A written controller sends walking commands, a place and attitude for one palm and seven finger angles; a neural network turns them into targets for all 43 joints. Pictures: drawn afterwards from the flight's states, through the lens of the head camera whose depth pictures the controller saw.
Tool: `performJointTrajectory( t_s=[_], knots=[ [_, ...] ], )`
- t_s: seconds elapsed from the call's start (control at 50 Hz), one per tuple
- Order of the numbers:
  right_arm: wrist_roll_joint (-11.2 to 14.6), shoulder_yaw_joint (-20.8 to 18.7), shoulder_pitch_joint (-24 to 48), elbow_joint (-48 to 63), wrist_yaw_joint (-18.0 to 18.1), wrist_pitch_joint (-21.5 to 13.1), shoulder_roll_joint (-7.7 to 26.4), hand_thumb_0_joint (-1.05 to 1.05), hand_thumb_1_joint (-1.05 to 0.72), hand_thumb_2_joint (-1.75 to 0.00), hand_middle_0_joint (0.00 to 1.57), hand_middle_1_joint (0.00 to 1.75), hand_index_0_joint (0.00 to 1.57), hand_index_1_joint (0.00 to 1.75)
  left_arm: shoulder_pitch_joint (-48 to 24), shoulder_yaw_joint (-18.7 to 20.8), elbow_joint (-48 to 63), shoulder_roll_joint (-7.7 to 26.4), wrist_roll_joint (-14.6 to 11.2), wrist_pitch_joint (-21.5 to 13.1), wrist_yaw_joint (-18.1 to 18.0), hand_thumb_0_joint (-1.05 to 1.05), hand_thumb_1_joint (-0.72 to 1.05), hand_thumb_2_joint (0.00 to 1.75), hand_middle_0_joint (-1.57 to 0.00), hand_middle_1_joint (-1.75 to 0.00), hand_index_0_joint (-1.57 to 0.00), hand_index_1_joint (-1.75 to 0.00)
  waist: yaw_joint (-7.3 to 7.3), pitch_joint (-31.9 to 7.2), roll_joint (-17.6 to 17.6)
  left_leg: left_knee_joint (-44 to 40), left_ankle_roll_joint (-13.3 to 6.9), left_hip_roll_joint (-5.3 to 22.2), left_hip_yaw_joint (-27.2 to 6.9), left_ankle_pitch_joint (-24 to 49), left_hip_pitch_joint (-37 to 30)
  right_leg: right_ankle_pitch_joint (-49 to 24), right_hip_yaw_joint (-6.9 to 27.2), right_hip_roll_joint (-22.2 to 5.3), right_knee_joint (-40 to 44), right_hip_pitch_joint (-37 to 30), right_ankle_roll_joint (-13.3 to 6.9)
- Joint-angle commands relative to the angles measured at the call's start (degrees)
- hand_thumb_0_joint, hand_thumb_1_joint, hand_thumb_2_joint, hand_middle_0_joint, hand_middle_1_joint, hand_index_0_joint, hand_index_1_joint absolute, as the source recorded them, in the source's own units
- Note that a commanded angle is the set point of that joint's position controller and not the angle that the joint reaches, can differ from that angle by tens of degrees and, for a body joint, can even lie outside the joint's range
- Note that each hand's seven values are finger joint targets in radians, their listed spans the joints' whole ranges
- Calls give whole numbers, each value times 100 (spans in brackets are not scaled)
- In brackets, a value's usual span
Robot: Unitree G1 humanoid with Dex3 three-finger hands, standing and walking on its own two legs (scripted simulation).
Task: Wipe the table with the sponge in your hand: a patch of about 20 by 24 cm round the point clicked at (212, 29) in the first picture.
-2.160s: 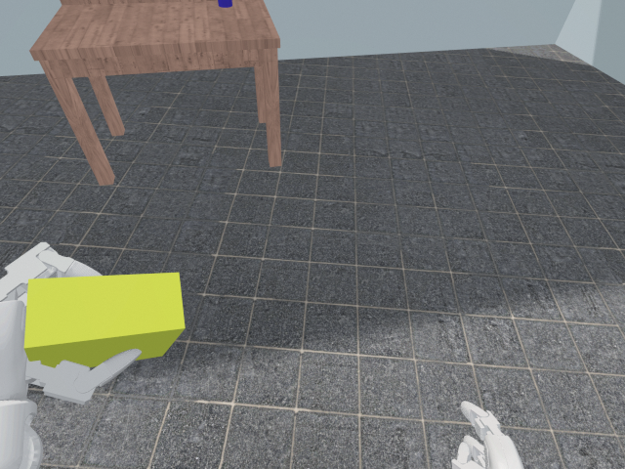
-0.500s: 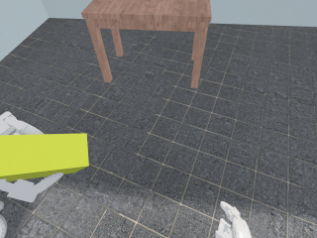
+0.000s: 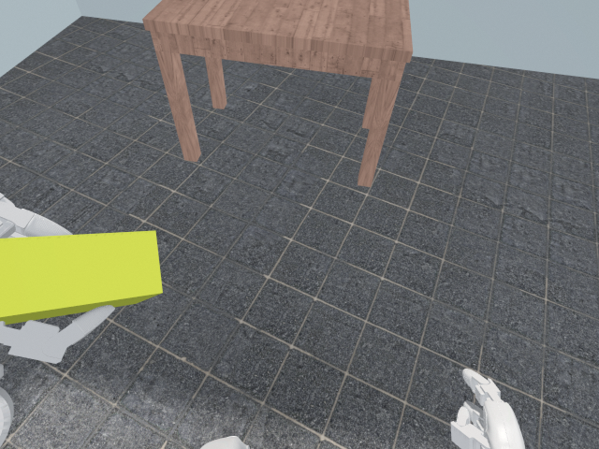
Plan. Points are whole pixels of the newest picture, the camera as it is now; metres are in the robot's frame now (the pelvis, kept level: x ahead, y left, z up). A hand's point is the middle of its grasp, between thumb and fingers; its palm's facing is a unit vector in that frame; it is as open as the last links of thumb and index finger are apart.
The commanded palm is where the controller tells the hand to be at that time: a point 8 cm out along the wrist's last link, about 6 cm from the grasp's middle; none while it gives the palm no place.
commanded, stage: walk to a spot facing it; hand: left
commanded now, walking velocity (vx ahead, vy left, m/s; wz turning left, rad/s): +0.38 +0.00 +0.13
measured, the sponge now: (99, 276) +0.24 +0.21 +0.17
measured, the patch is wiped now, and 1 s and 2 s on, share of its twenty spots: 0.00 0.00 0.00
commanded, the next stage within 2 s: none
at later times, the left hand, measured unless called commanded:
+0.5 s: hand (156, 183) +0.35 +0.19 +0.19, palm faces +0.45 -0.78 -0.43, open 9.8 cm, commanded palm +0.28 +0.24 +0.20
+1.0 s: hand (170, 108) +0.46 +0.20 +0.20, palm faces +0.54 -0.68 -0.49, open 9.8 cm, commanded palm +0.41 +0.24 +0.20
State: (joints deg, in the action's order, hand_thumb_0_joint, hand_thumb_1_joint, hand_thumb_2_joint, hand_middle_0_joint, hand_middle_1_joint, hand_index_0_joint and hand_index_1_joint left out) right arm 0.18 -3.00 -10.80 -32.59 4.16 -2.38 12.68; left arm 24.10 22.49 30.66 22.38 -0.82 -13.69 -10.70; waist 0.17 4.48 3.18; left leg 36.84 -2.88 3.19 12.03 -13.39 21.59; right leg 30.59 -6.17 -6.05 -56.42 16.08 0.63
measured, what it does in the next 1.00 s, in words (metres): walks ahead: right foot, then left foot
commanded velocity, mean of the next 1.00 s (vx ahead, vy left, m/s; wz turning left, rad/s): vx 0.37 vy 0.00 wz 0.19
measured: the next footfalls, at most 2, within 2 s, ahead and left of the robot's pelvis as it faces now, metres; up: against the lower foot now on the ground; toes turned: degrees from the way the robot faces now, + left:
right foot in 0.34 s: +0.20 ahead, -0.17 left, +0.00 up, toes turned -8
left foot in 0.68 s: +0.31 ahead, +0.10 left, +0.00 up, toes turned +18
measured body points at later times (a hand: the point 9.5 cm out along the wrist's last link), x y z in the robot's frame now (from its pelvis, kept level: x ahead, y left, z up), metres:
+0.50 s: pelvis +0.15 -0.06 +0.01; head +0.18 -0.07 +0.46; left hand +0.32 +0.22 +0.21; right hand +0.33 -0.29 -0.09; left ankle +0.13 +0.07 -0.63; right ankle +0.16 -0.16 -0.72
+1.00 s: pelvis +0.30 -0.07 +0.00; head +0.33 -0.08 +0.45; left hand +0.43 +0.23 +0.23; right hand +0.49 -0.22 -0.11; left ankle +0.28 +0.08 -0.71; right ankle +0.36 -0.18 -0.72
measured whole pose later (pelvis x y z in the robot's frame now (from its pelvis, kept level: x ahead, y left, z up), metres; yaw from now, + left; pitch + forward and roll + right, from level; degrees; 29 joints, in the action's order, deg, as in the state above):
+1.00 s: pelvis +0.30 -0.07 +0.00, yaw +11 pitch +0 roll +0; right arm 0.4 2.4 -13.4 -34.7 3.1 -4.7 6.1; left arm 28.1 21.7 32.0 22.6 -0.8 -13.1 -8.7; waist -1.2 2.6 -3.1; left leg 40.3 1.0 7.2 4.6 -21.8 19.1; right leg 15.6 -9.9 -5.3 -35.6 19.7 1.1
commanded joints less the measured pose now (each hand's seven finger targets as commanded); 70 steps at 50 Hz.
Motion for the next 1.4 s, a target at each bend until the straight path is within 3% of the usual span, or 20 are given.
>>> performJointTrajectory(
  t_s=[0.0, 0.1, 0.26, 0.28, 0.32, 0.34, 0.46, 0.6, 0.62, 0.66, 0.68, 0.92, 0.98, 1.0, 1.1, 1.24, 1.28, 1.3, 1.32, 1.38],
  knots=[
    [43, -94, 381, 698, -105, -401, 519, 0, -90, -90, 20, 30, 20, 30, -486, 683, 1645, 1123, -42, -371, 37, 0, 10, 130, -120, -160, -120, -160, 24, -946, -1441, -2045, -1216, 2149, -3388, -206, -1797, -89, 695, -182, -1822, 2472, 61],
    [21, -30, 277, 580, -151, -632, 436, 0, -90, -90, 20, 30, 20, 30, 288, 549, 1709, 654, -114, -330, 84, 0, 10, 130, -120, -160, -120, -160, -58, -1055, -1732, -2184, -673, 1476, -1513, 83, -963, -1072, 9, -146, -102, 1406, 180],
    [16, 54, 283, 465, 55, -580, 414, 0, -90, -90, 20, 30, 20, 30, -360, 223, 580, 497, -65, -104, 151, 0, 10, 130, -120, -160, -120, -160, -86, -910, -1234, -1043, -324, 1130, -817, -290, -826, -1450, -775, 407, 2672, -349, 233],
    [39, 74, 292, 462, 60, -537, 351, 0, -90, -90, 20, 30, 20, 30, -455, 237, 609, 606, -42, -54, 138, 0, 10, 130, -120, -160, -120, -160, -124, -1122, -670, -36, -224, 890, -649, -138, -574, -1460, -458, 257, 3119, -949, 106],
    [29, 149, 452, 606, 19, -479, 212, 0, -90, -90, 20, 30, 20, 30, -537, 503, 659, 1048, 12, 44, 74, 0, 10, 130, -120, -160, -120, -160, -251, -1231, 1659, 3139, 167, -250, -576, -2074, 1984, -2185, 3141, -1948, 3940, -2318, -1024],
    [-5, 86, 530, 556, -10, -536, 381, 0, -90, -90, 20, 30, 20, 30, -781, 513, 855, 1040, -81, -15, 82, 0, 10, 130, -120, -160, -120, -160, -203, -1166, 1228, 3565, 241, 44, -1210, -1740, 1941, -1517, 3218, -2094, 4115, -1887, -1075],
    [12, 50, 559, 506, -57, -214, 408, 0, -90, -90, 20, 30, 20, 30, -135, 738, 1383, 1013, -52, -252, 55, 0, 10, 130, -120, -160, -120, -160, -22, -755, 306, 2220, 416, 539, -1025, -827, 1346, -2817, 629, -1592, 3878, -1009, -899],
    [-26, -95, 159, 782, 13, -254, 391, 0, -90, -90, 20, 30, 20, 30, 37, 657, 1370, 811, -104, -242, -154, 0, 10, 130, -120, -160, -120, -160, -23, -1177, 220, -758, 327, -164, 237, 238, -723, -3204, -132, -992, 2537, -997, -557],
    [5, -153, 27, 800, 63, -269, 468, 0, -90, -90, 20, 30, 20, 30, 99, 523, 1260, 708, -107, -251, -131, 0, 10, 130, -120, -160, -120, -160, 99, -1336, -314, -1043, 194, -59, -4, 379, -1523, -3254, -350, -809, 1537, -598, -342],
    [33, -181, 150, 858, -8, -297, 676, 0, -90, -90, 20, 30, 20, 30, -271, 509, 1384, 723, -128, -384, -123, 0, 10, 130, -120, -160, -120, -160, 98, -1469, -2339, -1642, -968, 2041, -3575, 1810, -2746, 432, -198, 331, -1056, 1624, 110],
    [36, -104, 241, 776, -76, -320, 647, 0, -90, -90, 20, 30, 20, 30, -322, 521, 846, 913, -61, -349, -31, 0, 10, 130, -120, -160, -120, -160, 100, -1187, -1977, -1940, -1237, 2365, -4105, 959, -2198, 500, 423, 123, -1580, 2014, 28],
    [30, 32, 295, 540, 11, -522, 417, 0, -90, -90, 20, 30, 20, 30, 23, 515, 863, 644, -108, -130, 70, 0, 10, 130, -120, -160, -120, -160, -72, -1069, -1113, -998, -215, 999, -999, -1385, -63, -1193, -634, 358, 2534, -787, 219],
    [7, 88, 560, 614, 24, -460, 340, 0, -90, -90, 20, 30, 20, 30, -473, 758, 493, 1154, -90, 31, 28, 0, 10, 130, -120, -160, -120, -160, -294, -832, 1877, 3069, 270, -133, -814, -2047, 2310, -307, 3488, -2102, 4399, -1648, -1039],
    [-11, 67, 549, 500, 11, -489, 420, 0, -90, -90, 20, 30, 20, 30, -579, 572, 362, 977, -102, -2, 77, 0, 10, 130, -120, -160, -120, -160, -164, -628, 1407, 3589, 319, 103, -1269, -1529, 2355, -347, 3492, -2117, 4477, -1445, -1137],
    [11, 132, 569, 397, -33, -246, 426, 0, -90, -90, 20, 30, 20, 30, -564, 344, 818, 790, -32, -190, 100, 0, 10, 130, -120, -160, -120, -160, -58, -586, 496, 2589, 424, 389, -940, -782, 1711, -2941, 673, -1517, 3929, -1207, -839],
    [-18, -22, 287, 840, -9, -278, 325, 0, -90, -90, 20, 30, 20, 30, 78, 620, 1620, 891, -101, -180, -151, 0, 10, 130, -120, -160, -120, -160, -111, -1214, 286, -693, 311, -241, 229, 148, -451, -3718, -165, -1088, 2714, -1361, -613],
    [6, -161, 98, 881, 66, -283, 530, 0, -90, -90, 20, 30, 20, 30, -96, 662, 1764, 924, -83, -306, -168, 0, 10, 130, -120, -160, -120, -160, 103, -1690, -1005, -1134, 6, 194, -557, 575, -2217, -3156, -505, -660, 644, -261, -187],
    [9, -212, 173, 879, 20, -281, 690, 0, -90, -90, 20, 30, 20, 30, -165, 621, 1756, 829, -107, -360, -158, 0, 10, 130, -120, -160, -120, -160, 81, -1699, -2420, -1455, -659, 1604, -2804, 1542, -2914, -286, -419, 117, -768, 1221, 74],
    [25, -135, 175, 894, -57, -333, 647, 0, -90, -90, 20, 30, 20, 30, -239, 545, 1288, 929, -100, -405, -106, 0, 10, 130, -120, -160, -120, -160, 75, -1426, -2140, -1794, -1165, 2247, -4193, 1590, -2548, 732, 163, 337, -1647, 1811, 11],
    [100, -173, 329, 699, -105, -372, 554, 0, -90, -90, 20, 30, 20, 30, -190, 760, 1478, 1030, -115, -358, 60, 0, 10, 130, -120, -160, -120, -160, 57, -1155, -1561, -1804, -1250, 2084, -3349, 581, -2091, -39, 608, -188, -1967, 2642, 127]
  ],
)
